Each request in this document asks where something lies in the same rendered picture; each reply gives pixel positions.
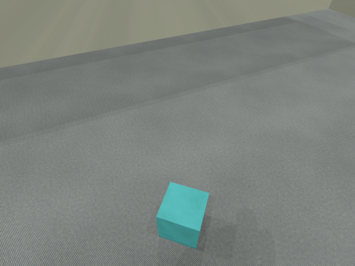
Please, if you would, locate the carton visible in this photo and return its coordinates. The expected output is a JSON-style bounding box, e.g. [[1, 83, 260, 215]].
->
[[156, 182, 209, 249]]

